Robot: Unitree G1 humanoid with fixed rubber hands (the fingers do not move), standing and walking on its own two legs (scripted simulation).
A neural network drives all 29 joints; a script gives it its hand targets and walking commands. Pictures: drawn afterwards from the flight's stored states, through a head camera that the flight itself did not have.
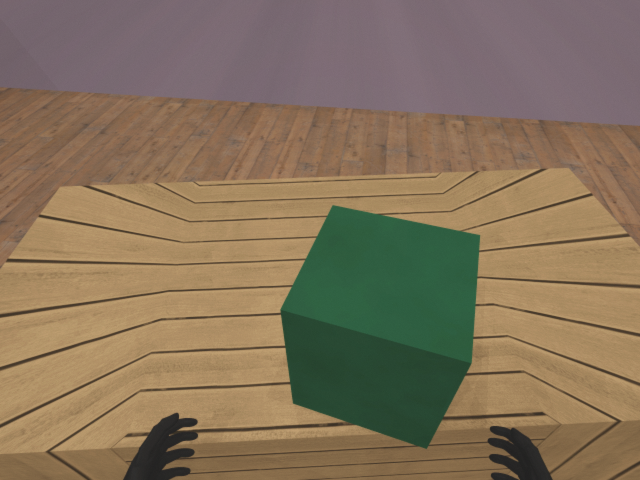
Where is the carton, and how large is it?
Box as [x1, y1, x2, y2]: [280, 205, 479, 448]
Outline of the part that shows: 332,205 280,309 293,403 426,448 471,363 479,235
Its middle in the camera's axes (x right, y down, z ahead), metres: +0.09 +0.12 +0.57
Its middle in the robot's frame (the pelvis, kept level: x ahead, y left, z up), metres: +0.36 -0.06 -0.02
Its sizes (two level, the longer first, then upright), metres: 0.210 0.200 0.250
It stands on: a pedestal, 0.64 m high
